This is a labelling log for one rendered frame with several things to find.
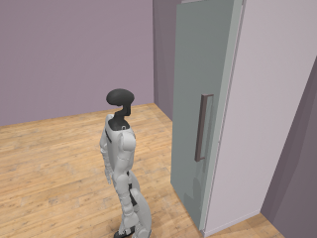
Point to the right robot forearm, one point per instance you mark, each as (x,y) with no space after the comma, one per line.
(122,188)

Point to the robot right upper arm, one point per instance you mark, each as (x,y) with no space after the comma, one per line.
(126,146)

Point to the robot left upper arm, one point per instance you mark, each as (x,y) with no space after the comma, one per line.
(103,140)

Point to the robot right hand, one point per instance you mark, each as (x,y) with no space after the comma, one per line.
(130,221)

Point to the robot left hand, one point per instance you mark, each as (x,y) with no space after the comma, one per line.
(108,174)

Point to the fridge door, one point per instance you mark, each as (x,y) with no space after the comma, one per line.
(205,38)

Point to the humanoid robot torso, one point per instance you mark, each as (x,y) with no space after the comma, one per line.
(112,140)

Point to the robot left foot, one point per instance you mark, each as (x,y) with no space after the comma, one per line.
(118,235)

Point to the handle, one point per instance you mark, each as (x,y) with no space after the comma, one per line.
(201,122)

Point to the left robot forearm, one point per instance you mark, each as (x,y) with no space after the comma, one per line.
(105,158)

